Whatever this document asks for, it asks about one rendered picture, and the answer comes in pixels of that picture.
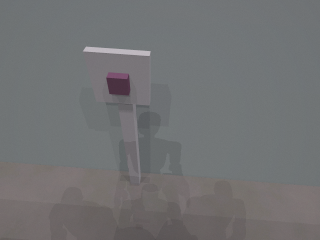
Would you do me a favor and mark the button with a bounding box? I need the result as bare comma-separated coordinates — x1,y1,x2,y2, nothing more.
106,72,131,96

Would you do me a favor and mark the panel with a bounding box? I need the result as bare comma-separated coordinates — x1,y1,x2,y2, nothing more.
83,46,151,185

